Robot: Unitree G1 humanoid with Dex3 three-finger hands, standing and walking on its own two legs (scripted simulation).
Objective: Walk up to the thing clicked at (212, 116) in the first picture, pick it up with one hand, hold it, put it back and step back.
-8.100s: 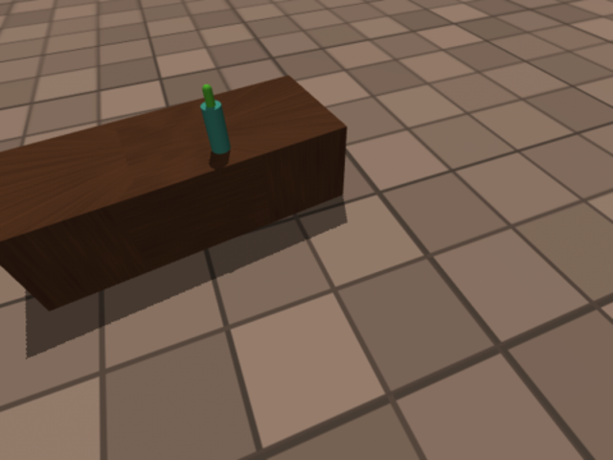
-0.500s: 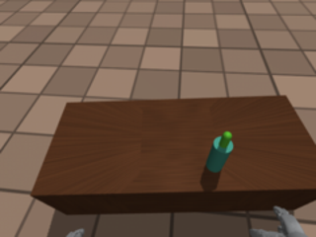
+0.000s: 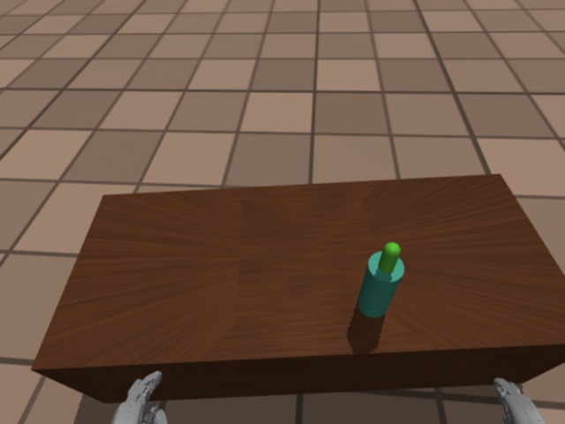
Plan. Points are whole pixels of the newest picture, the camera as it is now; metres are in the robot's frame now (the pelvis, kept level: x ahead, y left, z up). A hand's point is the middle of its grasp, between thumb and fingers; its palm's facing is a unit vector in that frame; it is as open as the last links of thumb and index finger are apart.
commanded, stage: go down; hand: right
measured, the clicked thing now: (381, 278) +0.46 -0.18 -0.23
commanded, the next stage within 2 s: none
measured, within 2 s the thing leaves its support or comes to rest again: neither
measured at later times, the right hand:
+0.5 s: hand out of the picture +0.13 -0.25 -0.10, palm faces +0.08 +0.94 -0.34, open 17.4 cm
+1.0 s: hand (525, 336) +0.26 -0.31 -0.03, palm faces +0.15 +0.97 -0.19, open 17.6 cm
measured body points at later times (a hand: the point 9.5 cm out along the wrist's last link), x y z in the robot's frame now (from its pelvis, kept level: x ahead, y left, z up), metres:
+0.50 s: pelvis -0.01 +0.01 -0.02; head +0.01 +0.00 +0.43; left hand +0.14 +0.25 -0.10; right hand +0.12 -0.30 -0.08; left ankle +0.00 +0.15 -0.72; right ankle -0.03 -0.11 -0.72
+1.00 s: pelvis -0.03 +0.01 -0.02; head +0.02 +0.00 +0.43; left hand +0.08 +0.29 -0.11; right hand +0.25 -0.37 -0.02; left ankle +0.00 +0.15 -0.72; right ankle -0.03 -0.11 -0.72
